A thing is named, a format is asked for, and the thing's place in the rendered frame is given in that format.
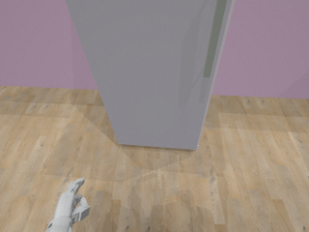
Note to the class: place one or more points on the handle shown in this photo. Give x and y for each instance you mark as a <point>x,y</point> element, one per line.
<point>215,31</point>

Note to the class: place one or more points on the fridge door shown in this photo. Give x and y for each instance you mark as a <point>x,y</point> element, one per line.
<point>148,58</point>

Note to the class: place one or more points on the left robot hand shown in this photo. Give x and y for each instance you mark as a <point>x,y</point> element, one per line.
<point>68,201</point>

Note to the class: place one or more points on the robot left forearm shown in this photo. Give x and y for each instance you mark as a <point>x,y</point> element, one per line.
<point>60,224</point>

